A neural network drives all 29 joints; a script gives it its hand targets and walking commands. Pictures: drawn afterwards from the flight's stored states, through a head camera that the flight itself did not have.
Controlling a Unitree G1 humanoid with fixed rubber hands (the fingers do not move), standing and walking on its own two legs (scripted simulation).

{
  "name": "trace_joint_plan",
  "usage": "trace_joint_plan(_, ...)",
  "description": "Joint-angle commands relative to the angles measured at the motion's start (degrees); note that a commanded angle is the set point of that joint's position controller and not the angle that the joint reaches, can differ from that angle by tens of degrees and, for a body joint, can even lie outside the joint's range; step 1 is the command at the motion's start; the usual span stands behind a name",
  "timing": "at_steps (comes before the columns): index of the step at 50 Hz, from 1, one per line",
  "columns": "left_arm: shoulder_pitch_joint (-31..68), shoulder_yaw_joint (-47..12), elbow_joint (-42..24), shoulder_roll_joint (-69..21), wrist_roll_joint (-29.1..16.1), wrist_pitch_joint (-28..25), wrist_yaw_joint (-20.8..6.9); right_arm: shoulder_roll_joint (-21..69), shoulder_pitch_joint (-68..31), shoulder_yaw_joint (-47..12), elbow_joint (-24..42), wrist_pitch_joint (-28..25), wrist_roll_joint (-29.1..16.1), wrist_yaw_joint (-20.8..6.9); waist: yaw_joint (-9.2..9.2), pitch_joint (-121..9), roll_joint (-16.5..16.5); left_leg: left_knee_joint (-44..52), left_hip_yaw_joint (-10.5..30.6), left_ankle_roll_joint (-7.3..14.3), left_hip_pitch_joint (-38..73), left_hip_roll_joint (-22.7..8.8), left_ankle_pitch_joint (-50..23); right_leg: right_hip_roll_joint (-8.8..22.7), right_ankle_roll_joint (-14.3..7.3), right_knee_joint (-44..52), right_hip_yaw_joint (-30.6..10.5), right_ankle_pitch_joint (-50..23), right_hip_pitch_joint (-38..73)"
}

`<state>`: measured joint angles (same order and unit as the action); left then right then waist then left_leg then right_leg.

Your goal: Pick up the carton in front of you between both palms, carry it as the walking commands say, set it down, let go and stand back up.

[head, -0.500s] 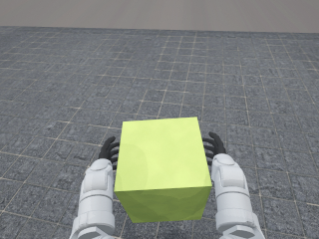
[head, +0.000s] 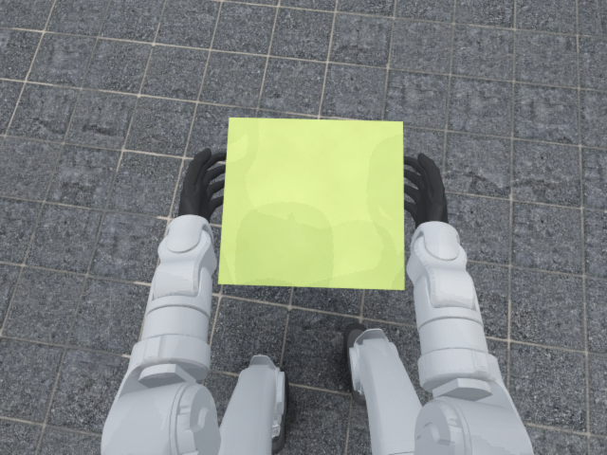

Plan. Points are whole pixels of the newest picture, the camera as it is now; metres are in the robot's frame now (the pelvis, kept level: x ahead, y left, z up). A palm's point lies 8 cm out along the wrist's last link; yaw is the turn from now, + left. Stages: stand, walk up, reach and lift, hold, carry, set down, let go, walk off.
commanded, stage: set down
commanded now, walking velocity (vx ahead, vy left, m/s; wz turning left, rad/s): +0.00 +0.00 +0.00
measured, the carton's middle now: (312, 218) +0.43 -0.02 -0.15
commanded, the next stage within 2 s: none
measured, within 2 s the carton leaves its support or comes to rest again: neither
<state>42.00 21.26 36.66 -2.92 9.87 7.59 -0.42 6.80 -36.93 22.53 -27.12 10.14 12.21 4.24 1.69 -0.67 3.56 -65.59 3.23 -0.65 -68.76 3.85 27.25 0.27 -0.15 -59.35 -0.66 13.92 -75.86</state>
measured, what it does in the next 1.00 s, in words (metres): lowers itself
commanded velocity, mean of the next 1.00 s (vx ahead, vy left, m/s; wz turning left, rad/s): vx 0.00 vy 0.00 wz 0.00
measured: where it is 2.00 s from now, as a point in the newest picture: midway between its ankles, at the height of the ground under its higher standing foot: (318, 401)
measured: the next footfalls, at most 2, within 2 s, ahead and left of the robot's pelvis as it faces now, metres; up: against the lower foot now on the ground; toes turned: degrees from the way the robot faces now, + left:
none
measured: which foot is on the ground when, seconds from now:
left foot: down 0.00-1.00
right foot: down 0.00-1.00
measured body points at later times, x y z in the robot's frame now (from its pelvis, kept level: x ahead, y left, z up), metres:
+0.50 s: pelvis -0.01 +0.01 -0.12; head +0.28 -0.01 +0.22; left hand +0.49 +0.10 -0.22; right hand +0.46 -0.21 -0.22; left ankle +0.02 +0.12 -0.64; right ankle +0.11 -0.12 -0.64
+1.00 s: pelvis -0.04 +0.00 -0.23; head +0.32 -0.04 +0.04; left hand +0.54 +0.08 -0.37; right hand +0.49 -0.22 -0.38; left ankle +0.02 +0.12 -0.64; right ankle +0.11 -0.12 -0.64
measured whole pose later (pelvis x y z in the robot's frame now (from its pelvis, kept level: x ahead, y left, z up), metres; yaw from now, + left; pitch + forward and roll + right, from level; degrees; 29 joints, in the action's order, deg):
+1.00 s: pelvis -0.04 +0.00 -0.23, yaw +3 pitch +46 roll +4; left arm 80.0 20.8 49.1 8.7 7.5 15.7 3.8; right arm -5.1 -73.5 28.0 -37.9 18.7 10.7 4.9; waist 5.5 7.4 4.0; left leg -112.9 0.7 -2.3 -120.4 6.4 39.0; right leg -0.1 0.1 -105.1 -2.5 21.2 -130.1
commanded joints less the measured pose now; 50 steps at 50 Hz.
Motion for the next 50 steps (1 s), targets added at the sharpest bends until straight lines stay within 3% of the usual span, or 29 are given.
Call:
trace_joint_plan(1,29.98,-29.75,0.35,-53.95,-4.16,1.83,-9.40,46.40,-33.24,-31.82,-3.45,1.26,-4.18,-13.69,3.42,-56.79,-1.16,4.67,0.23,-1.30,-5.44,6.20,-11.89,-7.50,0.28,-8.07,-0.18,-17.64,41.98)
trace_joint_plan(8,34.11,-25.42,3.11,-54.69,-1.79,4.90,-8.35,44.18,-37.08,-22.97,-10.17,4.20,-1.39,-19.36,4.86,-50.85,1.76,0.62,1.59,-2.00,-7.52,5.51,-14.78,-7.57,-0.36,-12.95,1.66,-11.81,19.57)
trace_joint_plan(14,39.85,-26.63,1.42,-53.24,-2.68,4.38,-6.31,42.56,-41.41,-21.00,-11.11,4.45,-1.99,-20.53,5.68,-57.09,1.15,-6.54,1.07,-2.51,-10.73,5.81,-17.86,-7.35,0.49,-19.72,2.50,-13.35,10.81)
trace_joint_plan(20,45.62,-28.61,-0.03,-51.78,-4.65,5.01,-5.59,42.25,-46.06,-21.85,-9.96,5.55,-4.21,-19.57,5.60,-64.31,0.69,-13.00,-1.48,-2.70,-15.68,6.99,-16.20,-7.51,1.42,-25.29,2.79,-14.89,9.82)
trace_joint_plan(28,53.10,-29.02,1.16,-47.97,-7.33,6.31,-7.38,41.76,-53.59,-24.14,-7.90,7.03,-6.54,-16.51,5.48,-67.42,-1.95,-21.00,-5.01,-1.63,-29.20,8.16,-8.16,-7.21,1.96,-31.24,2.37,-15.72,14.04)
trace_joint_plan(39,62.35,-22.67,8.57,-40.09,-7.21,6.98,-10.21,38.05,-64.84,-23.33,-9.16,8.05,-7.16,-12.95,5.13,-61.62,-5.85,-30.15,-7.15,-0.12,-48.05,8.01,2.54,-6.41,2.75,-37.48,0.01,-9.19,17.68)
trace_joint_plan(45,68.00,-21.97,10.81,-37.22,-8.39,6.91,-10.34,34.77,-70.55,-21.96,-10.63,7.65,-8.47,-12.67,5.80,-59.60,-4.85,-34.29,-6.99,0.37,-50.39,7.42,4.05,-5.86,2.48,-42.06,0.66,-7.52,14.83)
trace_joint_plan(50,72.60,-24.43,11.50,-36.20,-10.66,6.71,-9.41,31.18,-74.34,-20.87,-12.06,6.84,-10.08,-13.46,7.64,-58.19,-2.00,-37.36,-6.50,0.24,-47.46,6.97,2.55,-5.00,1.85,-46.44,2.66,-9.08,9.57)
